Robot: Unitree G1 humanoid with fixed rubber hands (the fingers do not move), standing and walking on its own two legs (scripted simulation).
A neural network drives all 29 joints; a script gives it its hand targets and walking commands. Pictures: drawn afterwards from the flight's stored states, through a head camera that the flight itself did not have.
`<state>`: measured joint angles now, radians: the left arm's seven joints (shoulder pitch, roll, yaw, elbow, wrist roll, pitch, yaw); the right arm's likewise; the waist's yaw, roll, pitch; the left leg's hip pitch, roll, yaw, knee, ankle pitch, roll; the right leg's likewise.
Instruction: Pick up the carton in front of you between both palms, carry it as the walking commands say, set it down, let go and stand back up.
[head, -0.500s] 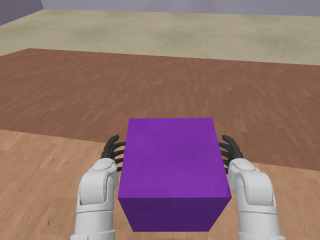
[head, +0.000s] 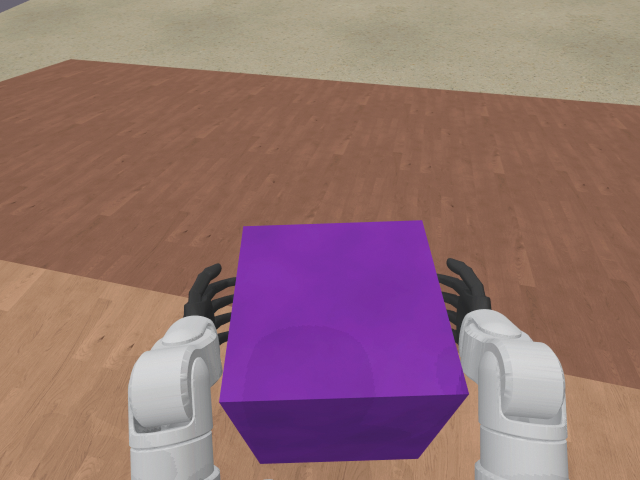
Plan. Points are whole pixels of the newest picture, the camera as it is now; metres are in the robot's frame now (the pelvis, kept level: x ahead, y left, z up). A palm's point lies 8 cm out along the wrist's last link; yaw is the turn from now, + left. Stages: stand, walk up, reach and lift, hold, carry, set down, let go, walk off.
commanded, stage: carry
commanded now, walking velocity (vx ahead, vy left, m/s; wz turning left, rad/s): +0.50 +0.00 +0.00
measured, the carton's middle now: (336, 349) +0.28 +0.01 +0.02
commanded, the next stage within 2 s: none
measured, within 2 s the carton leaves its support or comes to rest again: neither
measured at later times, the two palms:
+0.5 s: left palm (245, 169) +0.59 +0.17 +0.07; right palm (423, 171) +0.57 -0.13 +0.07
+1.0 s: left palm (264, 84) +0.83 +0.17 +0.10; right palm (409, 81) +0.83 -0.13 +0.10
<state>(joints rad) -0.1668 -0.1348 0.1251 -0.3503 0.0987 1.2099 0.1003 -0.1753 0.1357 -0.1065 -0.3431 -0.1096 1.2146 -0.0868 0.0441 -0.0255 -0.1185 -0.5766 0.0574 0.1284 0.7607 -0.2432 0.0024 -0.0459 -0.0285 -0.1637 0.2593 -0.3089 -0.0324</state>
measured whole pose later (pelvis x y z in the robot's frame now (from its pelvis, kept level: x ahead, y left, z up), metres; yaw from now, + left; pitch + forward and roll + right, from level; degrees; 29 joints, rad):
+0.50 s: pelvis +0.32 +0.03 +0.00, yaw -3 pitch +4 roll -2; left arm -0.09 -0.13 0.07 -0.36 0.11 1.13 0.09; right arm -0.09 0.13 -0.09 -0.35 -0.09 1.13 -0.08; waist -0.01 0.00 -0.04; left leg -0.09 0.03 0.22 0.32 -0.30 0.05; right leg -0.59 -0.06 -0.15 0.67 -0.12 0.00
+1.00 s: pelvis +0.47 +0.02 -0.02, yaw -1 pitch +5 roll -1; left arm -0.69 0.00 0.21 0.12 0.06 1.20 0.13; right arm -0.70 0.00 -0.20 0.12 -0.07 1.21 -0.12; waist 0.01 0.02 -0.02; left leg -0.22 0.03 0.07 0.61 -0.45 0.01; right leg -0.43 -0.03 -0.22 0.61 -0.25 -0.08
